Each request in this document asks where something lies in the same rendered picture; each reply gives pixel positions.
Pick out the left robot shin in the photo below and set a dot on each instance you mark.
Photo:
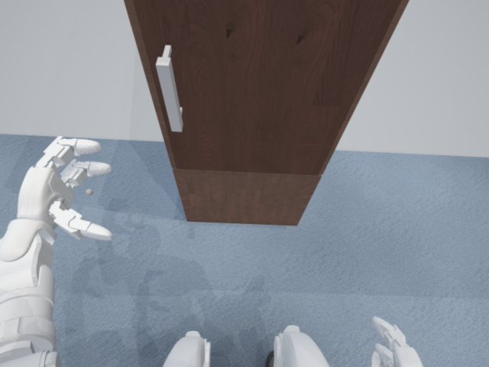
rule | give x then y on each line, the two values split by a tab
192	333

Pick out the cupboard door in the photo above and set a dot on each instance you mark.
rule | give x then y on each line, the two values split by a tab
265	85

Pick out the right robot hand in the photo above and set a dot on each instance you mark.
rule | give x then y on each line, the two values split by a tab
402	355

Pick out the left robot hand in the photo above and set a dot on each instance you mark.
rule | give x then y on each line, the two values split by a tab
42	187

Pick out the robot left upper arm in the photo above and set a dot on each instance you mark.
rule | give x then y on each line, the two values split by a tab
38	359

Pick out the robot left forearm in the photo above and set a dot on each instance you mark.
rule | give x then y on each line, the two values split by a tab
27	287

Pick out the robot left thigh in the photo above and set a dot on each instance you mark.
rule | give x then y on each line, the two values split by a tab
190	351

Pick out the handle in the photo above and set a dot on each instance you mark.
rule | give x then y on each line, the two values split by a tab
168	87

